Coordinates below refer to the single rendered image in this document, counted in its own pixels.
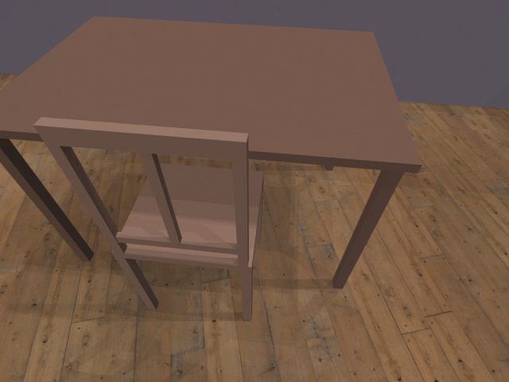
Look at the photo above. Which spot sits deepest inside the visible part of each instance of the chair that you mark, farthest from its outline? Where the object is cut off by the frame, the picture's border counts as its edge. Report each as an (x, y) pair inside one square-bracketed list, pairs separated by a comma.
[(191, 215)]

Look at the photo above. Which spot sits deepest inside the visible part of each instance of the table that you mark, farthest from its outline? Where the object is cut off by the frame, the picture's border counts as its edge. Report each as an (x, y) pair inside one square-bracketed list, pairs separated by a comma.
[(310, 96)]

